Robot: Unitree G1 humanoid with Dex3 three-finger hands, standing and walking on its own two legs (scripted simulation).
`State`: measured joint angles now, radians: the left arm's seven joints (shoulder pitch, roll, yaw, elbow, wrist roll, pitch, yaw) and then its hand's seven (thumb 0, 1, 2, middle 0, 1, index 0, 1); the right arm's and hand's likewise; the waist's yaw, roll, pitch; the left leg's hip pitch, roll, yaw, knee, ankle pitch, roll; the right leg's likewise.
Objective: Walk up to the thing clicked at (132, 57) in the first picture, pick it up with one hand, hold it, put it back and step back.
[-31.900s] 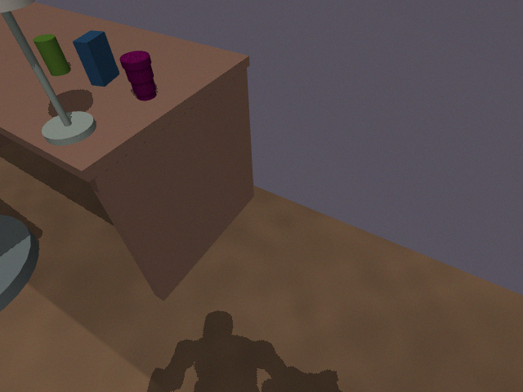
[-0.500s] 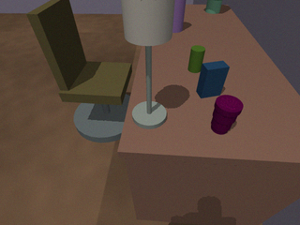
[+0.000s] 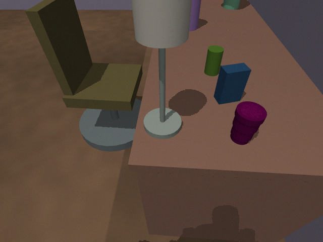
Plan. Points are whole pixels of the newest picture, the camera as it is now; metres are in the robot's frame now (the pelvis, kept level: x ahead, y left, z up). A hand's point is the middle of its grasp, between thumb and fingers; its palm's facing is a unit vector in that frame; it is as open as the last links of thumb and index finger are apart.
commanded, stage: home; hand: right
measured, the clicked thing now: (245, 125) +0.47 -0.23 +0.02
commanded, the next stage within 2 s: stand in 0.32 s
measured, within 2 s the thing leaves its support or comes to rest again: neither
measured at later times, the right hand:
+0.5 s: hand out of the picture +0.07 -0.25 -0.16, palm faces -0.03 +0.93 -0.35, open 17.3 cm
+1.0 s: hand out of the picture +0.06 -0.25 -0.16, palm faces -0.04 +0.94 -0.35, open 7.9 cm
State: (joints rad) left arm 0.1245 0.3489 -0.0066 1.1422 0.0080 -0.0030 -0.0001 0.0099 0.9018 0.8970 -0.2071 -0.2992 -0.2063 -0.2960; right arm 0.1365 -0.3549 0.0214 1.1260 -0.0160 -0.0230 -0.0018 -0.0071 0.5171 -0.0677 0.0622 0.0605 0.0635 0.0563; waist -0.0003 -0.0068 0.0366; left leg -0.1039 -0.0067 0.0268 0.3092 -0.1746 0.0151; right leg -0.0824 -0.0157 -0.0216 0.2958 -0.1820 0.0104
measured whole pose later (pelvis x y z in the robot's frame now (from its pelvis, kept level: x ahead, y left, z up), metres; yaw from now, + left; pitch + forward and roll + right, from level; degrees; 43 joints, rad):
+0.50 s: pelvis +0.00 +0.00 +0.00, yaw +0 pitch -2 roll +0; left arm 0.12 0.35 0.00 1.14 0.01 0.00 0.00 0.01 0.90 0.90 -0.21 -0.30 -0.21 -0.30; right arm 0.13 -0.35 0.01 1.13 -0.01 -0.02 0.00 -0.01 0.52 -0.08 0.08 0.08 0.08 0.07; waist 0.00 -0.01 0.04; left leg -0.09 -0.01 0.03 0.30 -0.17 0.02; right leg -0.07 -0.02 -0.02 0.29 -0.18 0.01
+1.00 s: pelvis +0.00 +0.00 +0.00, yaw +0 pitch -2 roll +0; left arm 0.13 0.35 0.00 1.14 0.01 -0.01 0.00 0.01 0.90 0.90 -0.21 -0.30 -0.21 -0.30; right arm 0.13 -0.35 0.01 1.13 -0.01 -0.02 0.00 0.00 -0.79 -0.88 0.20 0.30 0.21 0.30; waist 0.00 0.00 0.04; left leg -0.10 -0.01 0.02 0.30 -0.17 0.02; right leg -0.08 -0.02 -0.02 0.28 -0.17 0.02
